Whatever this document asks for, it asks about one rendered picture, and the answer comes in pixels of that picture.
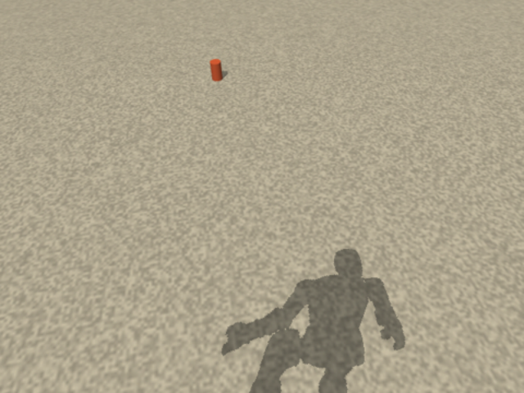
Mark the can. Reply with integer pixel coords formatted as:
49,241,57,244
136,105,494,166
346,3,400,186
210,59,223,81

